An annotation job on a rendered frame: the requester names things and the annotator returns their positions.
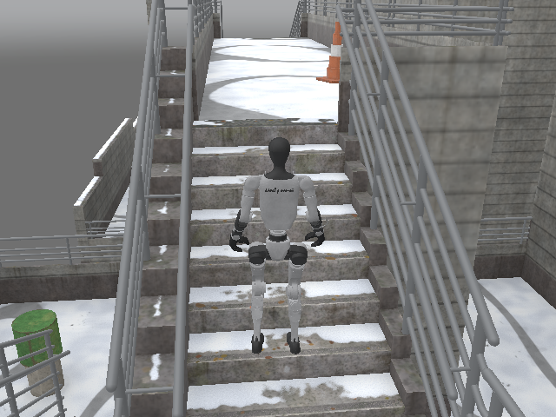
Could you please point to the robot right thigh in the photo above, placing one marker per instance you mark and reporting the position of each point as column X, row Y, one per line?
column 298, row 258

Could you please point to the robot right forearm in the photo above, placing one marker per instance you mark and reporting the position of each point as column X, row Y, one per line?
column 317, row 226

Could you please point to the left robot upper arm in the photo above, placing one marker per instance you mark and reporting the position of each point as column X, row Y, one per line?
column 251, row 183

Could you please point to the right robot upper arm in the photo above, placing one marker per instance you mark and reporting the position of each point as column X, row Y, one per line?
column 306, row 184

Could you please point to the right robot hand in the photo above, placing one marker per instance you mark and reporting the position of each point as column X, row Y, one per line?
column 320, row 240

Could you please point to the robot left forearm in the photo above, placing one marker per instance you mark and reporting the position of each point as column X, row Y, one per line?
column 238, row 228

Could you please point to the robot head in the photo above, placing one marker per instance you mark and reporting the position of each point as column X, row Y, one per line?
column 279, row 149

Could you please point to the left robot hand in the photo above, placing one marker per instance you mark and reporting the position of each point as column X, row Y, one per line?
column 232, row 243

